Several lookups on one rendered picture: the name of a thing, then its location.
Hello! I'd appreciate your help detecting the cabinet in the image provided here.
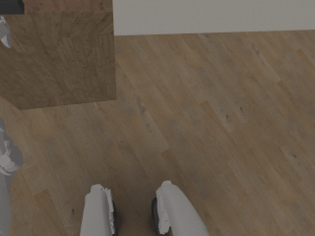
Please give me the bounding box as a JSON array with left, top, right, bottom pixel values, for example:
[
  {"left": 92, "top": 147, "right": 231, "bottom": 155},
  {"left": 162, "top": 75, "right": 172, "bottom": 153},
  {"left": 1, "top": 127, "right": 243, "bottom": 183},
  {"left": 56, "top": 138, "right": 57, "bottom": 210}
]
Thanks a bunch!
[{"left": 0, "top": 0, "right": 117, "bottom": 110}]

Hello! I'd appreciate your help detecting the left robot thigh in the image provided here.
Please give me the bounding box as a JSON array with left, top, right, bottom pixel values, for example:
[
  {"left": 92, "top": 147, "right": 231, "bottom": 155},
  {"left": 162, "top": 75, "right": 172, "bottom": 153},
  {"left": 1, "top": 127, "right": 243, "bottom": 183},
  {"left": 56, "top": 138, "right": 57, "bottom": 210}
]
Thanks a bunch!
[{"left": 80, "top": 188, "right": 114, "bottom": 236}]

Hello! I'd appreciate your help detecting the robot left hand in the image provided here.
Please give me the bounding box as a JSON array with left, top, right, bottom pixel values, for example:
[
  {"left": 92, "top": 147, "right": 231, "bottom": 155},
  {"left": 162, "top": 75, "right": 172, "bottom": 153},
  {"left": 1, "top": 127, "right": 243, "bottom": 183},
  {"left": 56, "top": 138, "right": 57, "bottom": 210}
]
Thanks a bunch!
[{"left": 0, "top": 16, "right": 13, "bottom": 48}]

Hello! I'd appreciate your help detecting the right robot shin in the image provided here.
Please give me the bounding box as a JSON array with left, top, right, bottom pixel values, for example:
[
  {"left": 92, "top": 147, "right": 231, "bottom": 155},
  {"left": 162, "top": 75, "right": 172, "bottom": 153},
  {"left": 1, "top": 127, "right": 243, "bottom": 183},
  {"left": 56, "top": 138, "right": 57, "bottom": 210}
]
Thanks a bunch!
[{"left": 157, "top": 180, "right": 171, "bottom": 234}]

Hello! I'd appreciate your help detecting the handle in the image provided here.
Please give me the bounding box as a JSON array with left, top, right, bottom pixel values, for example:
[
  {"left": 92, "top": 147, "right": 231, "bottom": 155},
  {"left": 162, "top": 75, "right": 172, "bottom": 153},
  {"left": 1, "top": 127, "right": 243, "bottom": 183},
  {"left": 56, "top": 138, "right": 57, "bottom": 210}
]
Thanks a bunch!
[{"left": 0, "top": 0, "right": 25, "bottom": 15}]

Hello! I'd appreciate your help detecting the drawer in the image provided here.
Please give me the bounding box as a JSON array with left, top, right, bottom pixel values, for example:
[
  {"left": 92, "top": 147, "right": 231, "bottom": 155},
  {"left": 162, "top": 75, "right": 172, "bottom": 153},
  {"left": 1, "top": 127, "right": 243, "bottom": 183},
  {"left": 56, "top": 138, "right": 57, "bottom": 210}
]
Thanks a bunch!
[{"left": 22, "top": 0, "right": 103, "bottom": 11}]

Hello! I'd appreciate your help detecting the robot left upper arm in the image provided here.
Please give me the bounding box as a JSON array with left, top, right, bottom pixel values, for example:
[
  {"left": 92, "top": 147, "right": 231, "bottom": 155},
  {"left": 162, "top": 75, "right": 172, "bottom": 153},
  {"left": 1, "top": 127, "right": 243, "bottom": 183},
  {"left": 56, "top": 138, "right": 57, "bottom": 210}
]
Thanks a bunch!
[{"left": 0, "top": 131, "right": 24, "bottom": 236}]

